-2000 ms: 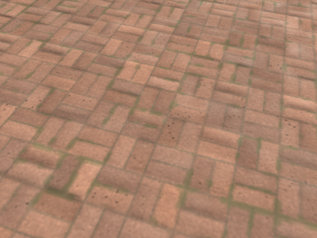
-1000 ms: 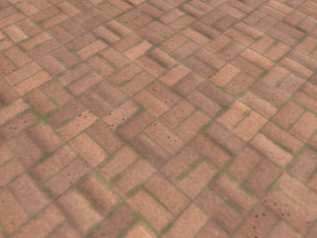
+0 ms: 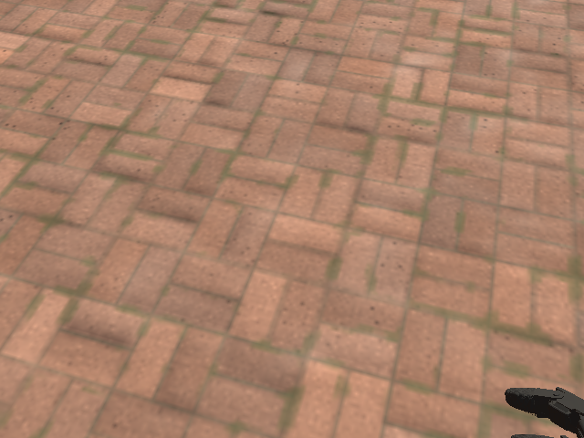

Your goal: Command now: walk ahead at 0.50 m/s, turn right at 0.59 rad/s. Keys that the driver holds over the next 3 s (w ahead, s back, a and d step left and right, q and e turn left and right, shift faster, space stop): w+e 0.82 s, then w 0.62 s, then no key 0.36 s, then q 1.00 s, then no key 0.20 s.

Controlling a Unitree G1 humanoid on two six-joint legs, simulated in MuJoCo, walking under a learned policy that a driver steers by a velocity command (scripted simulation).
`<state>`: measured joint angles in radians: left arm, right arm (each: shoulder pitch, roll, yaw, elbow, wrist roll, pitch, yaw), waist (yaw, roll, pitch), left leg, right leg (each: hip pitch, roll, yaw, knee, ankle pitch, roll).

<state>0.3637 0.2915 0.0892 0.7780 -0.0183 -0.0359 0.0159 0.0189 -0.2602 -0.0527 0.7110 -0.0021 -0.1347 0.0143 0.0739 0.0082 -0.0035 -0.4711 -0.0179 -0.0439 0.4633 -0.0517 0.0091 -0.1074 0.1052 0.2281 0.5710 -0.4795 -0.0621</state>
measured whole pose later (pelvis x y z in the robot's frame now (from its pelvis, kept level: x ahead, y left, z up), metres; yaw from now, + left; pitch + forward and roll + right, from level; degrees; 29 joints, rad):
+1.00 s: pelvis +0.53 -0.14 +0.00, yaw -33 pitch +2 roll +0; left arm 0.39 0.30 0.08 0.73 -0.01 -0.03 0.01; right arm 0.05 -0.28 -0.04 0.68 -0.01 -0.12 0.03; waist 0.07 0.02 -0.01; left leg -0.47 -0.01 -0.02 0.49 -0.06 0.02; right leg -0.07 0.08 0.19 0.54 -0.48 -0.05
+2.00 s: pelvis +0.84 -0.39 +0.01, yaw -32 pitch +1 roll -1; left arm 0.16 0.27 0.04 0.83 0.02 -0.01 0.03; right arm 0.16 -0.28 -0.05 0.75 0.00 0.02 -0.02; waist 0.01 0.00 0.02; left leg -0.37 0.02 -0.05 0.57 -0.22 -0.01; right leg -0.26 0.03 -0.06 0.57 -0.32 -0.02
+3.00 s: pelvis +0.85 -0.38 +0.01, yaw +0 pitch +1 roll -1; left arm 0.14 0.30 0.07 0.76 0.00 0.01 0.01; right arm 0.14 -0.30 -0.06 0.64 0.00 0.03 -0.01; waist -0.01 0.00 0.04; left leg -0.31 -0.07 -0.11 0.51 -0.22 0.04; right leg -0.36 -0.01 0.05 0.69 -0.35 0.06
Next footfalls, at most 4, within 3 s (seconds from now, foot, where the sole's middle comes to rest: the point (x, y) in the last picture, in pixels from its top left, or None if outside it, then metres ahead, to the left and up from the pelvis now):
0.52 right None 0.39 -0.19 -0.76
0.98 left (385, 337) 0.73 -0.13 -0.76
1.50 right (532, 315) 0.81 -0.50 -0.76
1.88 left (456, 256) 0.98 -0.33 -0.76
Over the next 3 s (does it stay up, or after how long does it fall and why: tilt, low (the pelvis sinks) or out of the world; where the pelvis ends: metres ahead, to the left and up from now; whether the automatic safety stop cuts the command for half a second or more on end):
stays up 0.85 -0.38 0.01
